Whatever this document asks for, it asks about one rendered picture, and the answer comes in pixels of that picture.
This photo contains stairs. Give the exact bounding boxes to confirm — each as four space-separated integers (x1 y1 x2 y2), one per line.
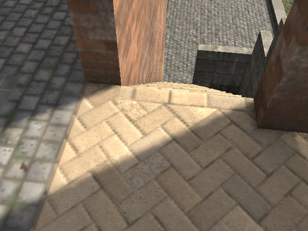
129 81 242 97

